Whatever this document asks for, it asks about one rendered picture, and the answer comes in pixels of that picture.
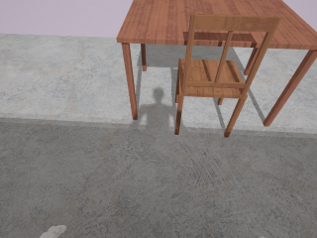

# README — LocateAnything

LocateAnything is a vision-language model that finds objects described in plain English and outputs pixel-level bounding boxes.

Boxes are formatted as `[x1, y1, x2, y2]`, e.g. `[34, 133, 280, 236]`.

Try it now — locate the table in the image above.
[116, 0, 317, 127]

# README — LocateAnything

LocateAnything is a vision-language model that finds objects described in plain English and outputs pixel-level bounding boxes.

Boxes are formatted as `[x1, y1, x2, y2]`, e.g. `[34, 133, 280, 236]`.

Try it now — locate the robot left hand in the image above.
[40, 225, 66, 238]

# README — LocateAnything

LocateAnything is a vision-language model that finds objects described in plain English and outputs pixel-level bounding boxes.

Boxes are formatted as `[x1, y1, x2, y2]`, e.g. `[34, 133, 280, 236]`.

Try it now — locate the chair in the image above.
[174, 13, 281, 138]

